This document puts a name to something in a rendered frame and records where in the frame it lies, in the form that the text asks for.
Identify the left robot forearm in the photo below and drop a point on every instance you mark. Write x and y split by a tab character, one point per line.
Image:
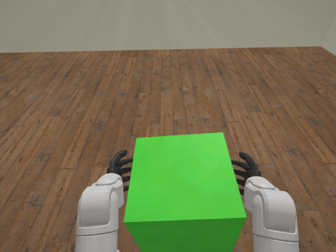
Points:
98	215

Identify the right robot hand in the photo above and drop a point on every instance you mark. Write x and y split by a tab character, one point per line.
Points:
251	169

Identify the left robot hand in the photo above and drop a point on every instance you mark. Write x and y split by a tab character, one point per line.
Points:
116	164

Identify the right robot forearm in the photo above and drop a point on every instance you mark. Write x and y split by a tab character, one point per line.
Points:
274	216

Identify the carton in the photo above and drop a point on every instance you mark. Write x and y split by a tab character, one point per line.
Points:
183	195

